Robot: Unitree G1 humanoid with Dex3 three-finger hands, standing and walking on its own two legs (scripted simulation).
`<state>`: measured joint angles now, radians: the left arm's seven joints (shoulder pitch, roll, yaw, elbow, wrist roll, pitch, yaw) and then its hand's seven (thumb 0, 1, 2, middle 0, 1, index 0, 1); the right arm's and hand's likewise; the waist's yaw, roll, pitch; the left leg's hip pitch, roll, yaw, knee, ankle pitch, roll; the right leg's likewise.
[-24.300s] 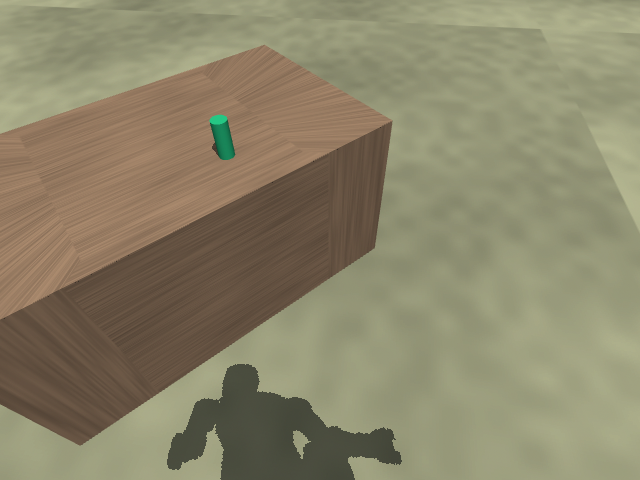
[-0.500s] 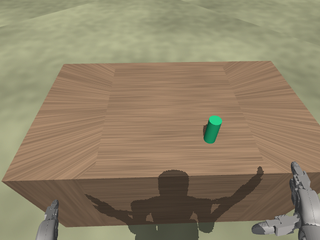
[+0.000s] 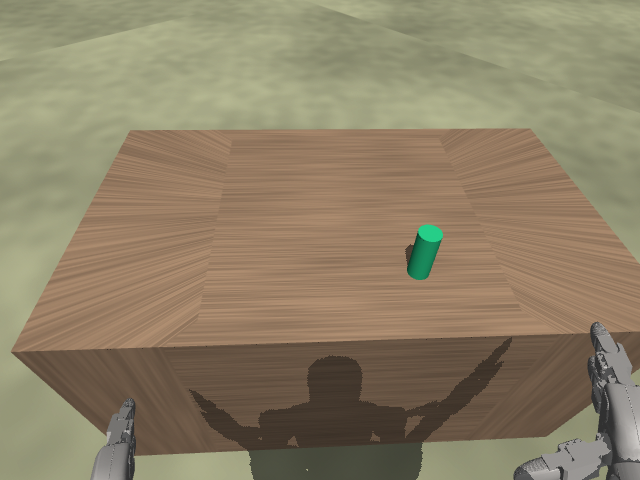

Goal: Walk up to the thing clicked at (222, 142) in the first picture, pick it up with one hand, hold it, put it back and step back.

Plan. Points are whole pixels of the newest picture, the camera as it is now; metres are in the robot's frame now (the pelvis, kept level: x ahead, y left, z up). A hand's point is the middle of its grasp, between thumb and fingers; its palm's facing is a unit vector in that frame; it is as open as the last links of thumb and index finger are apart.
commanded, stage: home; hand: right
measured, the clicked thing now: (423, 253) +0.53 -0.20 -0.08
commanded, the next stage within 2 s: none
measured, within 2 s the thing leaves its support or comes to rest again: neither
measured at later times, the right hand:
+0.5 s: hand (478, 453) +0.18 -0.19 -0.06, palm faces +0.09 +0.98 -0.17, open 17.6 cm
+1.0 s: hand (473, 437) +0.19 -0.19 -0.06, palm faces +0.10 +0.97 -0.23, open 17.4 cm
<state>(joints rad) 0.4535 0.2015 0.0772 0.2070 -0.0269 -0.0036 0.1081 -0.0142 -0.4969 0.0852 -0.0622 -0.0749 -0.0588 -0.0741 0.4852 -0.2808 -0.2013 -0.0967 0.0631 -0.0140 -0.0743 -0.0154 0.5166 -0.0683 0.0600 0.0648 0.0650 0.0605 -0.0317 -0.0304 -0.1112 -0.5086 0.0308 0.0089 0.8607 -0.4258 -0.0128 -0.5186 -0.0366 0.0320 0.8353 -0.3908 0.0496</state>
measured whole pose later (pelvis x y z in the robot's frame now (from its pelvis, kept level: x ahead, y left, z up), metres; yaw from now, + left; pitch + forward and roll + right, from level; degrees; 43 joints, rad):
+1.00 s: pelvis +0.02 -0.01 -0.01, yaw +1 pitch +8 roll +0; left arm 0.43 0.20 0.01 0.14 -0.03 0.04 0.09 0.01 0.90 0.89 -0.20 -0.30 -0.20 -0.30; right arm 0.43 -0.19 -0.01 0.11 0.03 0.05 -0.08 -0.01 0.53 -0.07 0.06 0.06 0.06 0.05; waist 0.00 0.00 -0.10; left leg -0.59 0.03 0.00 0.92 -0.47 -0.03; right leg -0.60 -0.04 0.02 0.92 -0.45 0.04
